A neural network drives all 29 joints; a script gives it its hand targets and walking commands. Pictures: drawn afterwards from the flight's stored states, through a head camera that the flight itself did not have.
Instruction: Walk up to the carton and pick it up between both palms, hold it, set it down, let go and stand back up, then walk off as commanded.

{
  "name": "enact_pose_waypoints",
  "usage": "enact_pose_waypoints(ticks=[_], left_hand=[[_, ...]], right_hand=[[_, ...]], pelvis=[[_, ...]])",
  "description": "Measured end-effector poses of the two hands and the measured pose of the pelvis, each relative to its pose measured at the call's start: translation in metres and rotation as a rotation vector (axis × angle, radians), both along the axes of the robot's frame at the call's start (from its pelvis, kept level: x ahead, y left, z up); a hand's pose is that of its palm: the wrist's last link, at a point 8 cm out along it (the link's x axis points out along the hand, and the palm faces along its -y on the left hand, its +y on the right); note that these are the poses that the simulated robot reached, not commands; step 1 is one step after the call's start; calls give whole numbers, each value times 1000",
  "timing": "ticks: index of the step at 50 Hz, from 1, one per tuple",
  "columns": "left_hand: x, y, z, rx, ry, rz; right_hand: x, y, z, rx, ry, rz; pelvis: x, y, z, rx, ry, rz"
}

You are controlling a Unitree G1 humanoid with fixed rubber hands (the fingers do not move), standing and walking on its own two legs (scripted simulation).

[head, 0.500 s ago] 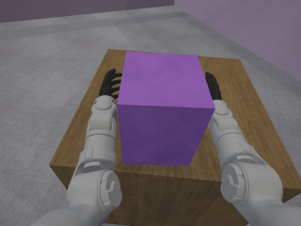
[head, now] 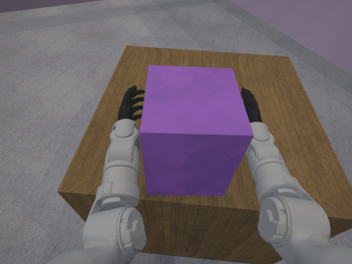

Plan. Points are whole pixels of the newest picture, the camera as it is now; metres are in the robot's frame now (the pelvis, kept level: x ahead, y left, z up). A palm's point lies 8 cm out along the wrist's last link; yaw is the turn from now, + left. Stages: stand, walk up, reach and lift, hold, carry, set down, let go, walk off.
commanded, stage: set down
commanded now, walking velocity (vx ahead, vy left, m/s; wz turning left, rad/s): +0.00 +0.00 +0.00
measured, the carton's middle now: (188, 134) +0.39 +0.04 +0.06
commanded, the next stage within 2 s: none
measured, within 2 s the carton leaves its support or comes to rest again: rests again in 0.20 s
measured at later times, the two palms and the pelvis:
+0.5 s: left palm (128, 127) +0.38 +0.19 +0.09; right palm (249, 127) +0.41 -0.10 +0.09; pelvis +0.00 +0.00 +0.00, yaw +0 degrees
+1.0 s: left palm (127, 128) +0.37 +0.19 +0.09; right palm (249, 128) +0.41 -0.10 +0.09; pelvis +0.00 +0.00 +0.00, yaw +0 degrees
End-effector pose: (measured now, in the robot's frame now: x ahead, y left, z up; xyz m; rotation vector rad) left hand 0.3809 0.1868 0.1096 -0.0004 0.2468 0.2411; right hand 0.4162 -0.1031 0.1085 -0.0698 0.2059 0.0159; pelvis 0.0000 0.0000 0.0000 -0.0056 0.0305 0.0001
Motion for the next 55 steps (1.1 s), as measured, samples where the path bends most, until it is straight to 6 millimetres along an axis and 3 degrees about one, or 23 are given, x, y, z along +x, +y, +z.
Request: enact_pose_waypoints(ticks=[18, 55], left_hand=[[-3, -2, -17, -4, 5, 6], [-7, 1, -24, -23, -12, 9]], right_hand=[[-2, -2, -17, -11, 2, 7], [-5, 0, -18, -18, -21, 22]], pelvis=[[-2, 0, 0, -1, 33, -2], [-2, 5, 0, 2, 28, -3]])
